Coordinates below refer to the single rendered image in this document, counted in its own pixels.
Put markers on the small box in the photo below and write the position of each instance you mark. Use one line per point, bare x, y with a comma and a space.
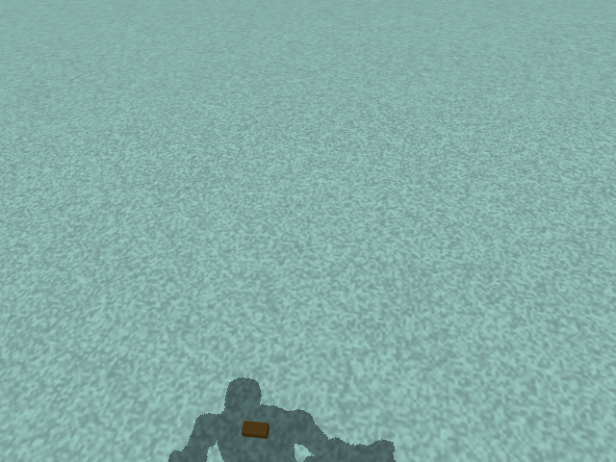
255, 429

